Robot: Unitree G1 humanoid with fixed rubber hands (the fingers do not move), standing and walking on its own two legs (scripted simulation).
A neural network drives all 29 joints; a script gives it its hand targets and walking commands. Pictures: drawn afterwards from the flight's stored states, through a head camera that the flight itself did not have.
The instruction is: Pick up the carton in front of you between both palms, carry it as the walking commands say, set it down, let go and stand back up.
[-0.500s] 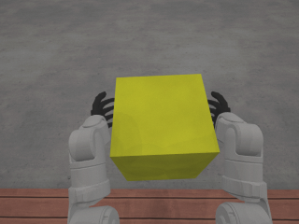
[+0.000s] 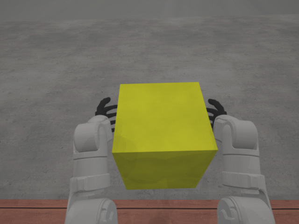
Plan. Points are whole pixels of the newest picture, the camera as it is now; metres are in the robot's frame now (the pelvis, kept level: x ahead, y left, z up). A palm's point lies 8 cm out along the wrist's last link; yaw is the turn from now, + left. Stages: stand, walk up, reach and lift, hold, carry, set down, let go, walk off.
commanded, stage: carry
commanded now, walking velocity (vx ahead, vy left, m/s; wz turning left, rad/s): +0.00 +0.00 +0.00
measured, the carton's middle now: (160, 139) +0.33 +0.00 +0.06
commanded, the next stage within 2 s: none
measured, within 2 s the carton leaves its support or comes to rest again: neither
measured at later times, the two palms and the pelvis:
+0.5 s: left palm (104, 127) +0.32 +0.14 +0.13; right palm (221, 129) +0.32 -0.16 +0.12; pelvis -0.01 +0.00 +0.00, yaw +0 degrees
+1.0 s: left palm (108, 128) +0.32 +0.14 +0.12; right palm (224, 129) +0.32 -0.16 +0.11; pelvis -0.01 -0.01 +0.00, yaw +0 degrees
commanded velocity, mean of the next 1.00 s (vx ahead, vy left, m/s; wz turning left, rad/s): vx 0.00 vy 0.00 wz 0.00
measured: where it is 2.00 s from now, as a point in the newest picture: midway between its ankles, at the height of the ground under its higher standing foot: outside the picture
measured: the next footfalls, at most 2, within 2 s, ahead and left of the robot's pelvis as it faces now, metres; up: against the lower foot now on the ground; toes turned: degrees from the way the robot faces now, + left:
none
